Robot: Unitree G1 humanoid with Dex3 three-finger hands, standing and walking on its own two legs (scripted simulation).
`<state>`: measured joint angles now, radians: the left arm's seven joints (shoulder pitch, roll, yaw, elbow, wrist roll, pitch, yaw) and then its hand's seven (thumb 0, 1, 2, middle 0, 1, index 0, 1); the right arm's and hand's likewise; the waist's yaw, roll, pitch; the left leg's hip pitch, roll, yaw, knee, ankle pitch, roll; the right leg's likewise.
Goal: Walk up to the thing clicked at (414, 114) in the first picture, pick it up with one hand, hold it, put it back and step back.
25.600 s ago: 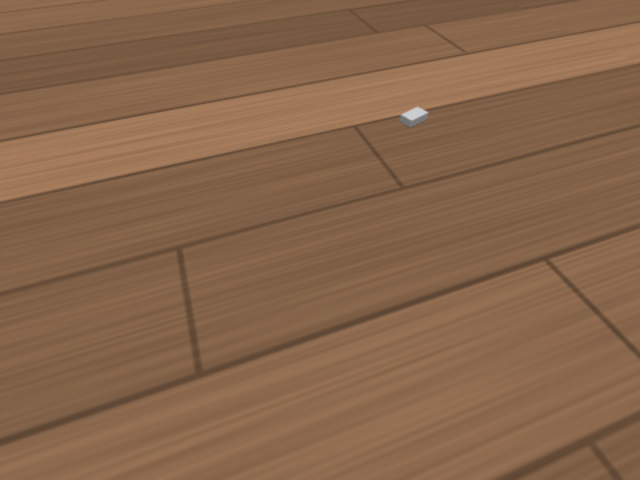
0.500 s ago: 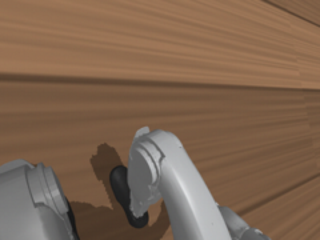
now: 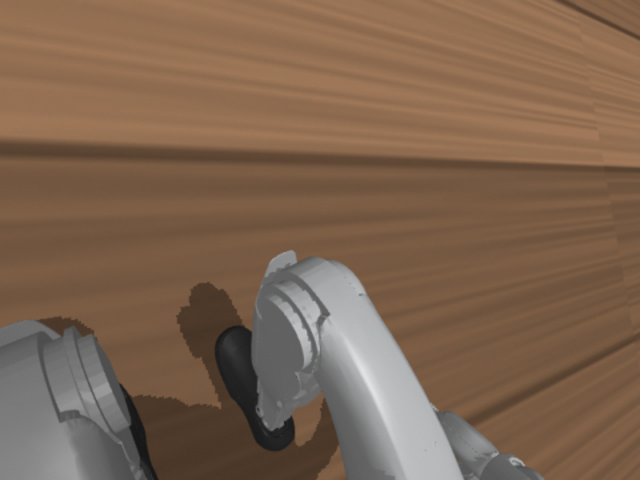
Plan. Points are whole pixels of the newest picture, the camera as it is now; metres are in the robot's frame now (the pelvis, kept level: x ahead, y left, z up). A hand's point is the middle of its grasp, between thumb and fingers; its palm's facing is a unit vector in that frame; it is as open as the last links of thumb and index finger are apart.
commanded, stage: close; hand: left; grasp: from above
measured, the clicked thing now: out of the picture +0.44 +0.40 -0.29
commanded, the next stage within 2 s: settle in 1.10 s
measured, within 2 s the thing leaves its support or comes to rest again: leaves its support in 1.46 s
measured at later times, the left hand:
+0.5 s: hand out of the picture +0.42 +0.40 -0.25, palm faces -0.41 -0.19 -0.89, open 11.2 cm
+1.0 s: hand out of the picture +0.42 +0.40 -0.25, palm faces -0.41 -0.19 -0.89, open 10.9 cm
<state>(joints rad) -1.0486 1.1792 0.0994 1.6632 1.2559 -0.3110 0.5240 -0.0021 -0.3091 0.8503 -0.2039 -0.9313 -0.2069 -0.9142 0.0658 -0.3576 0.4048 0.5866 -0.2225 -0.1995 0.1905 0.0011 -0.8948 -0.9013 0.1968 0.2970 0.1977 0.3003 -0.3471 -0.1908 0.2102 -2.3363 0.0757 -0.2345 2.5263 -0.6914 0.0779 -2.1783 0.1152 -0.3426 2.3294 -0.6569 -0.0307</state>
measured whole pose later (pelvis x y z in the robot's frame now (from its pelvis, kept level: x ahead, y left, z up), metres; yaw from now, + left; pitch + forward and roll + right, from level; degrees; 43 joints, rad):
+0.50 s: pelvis +0.00 +0.00 +0.00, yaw +0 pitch +25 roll -17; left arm -1.04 1.18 0.10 1.66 1.25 -0.31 0.53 0.00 -0.05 0.64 -0.40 -0.76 -0.43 -0.73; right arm 0.06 -0.36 0.40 0.59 -0.23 -0.21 0.20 0.00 -0.89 -0.90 0.20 0.30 0.20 0.30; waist -0.34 -0.19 0.20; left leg -2.34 0.07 -0.24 2.53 -0.69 0.08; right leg -2.18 0.12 -0.35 2.33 -0.65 -0.03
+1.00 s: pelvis +0.00 +0.00 +0.00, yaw +0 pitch +25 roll -17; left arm -1.05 1.17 0.08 1.66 1.24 -0.30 0.53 -0.01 0.00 0.41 -0.56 -0.55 -0.58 -0.52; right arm 0.06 -0.36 0.40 0.59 -0.22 -0.21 0.20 0.00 -0.90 -0.90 0.20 0.30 0.20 0.30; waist -0.34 -0.19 0.20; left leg -2.34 0.07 -0.24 2.53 -0.69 0.08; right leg -2.18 0.12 -0.34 2.33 -0.65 -0.03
